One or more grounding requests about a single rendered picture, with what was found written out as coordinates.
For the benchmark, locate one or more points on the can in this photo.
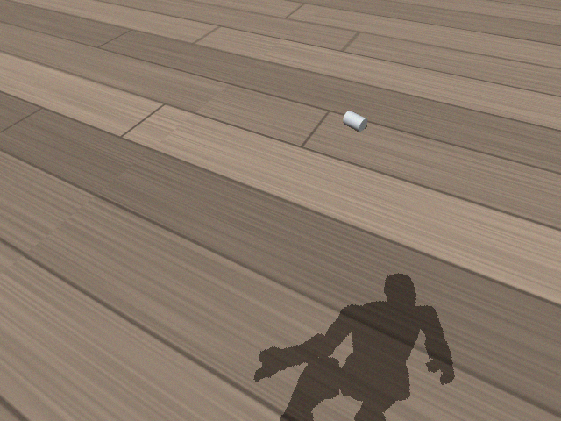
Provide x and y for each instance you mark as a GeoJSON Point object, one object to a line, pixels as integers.
{"type": "Point", "coordinates": [355, 121]}

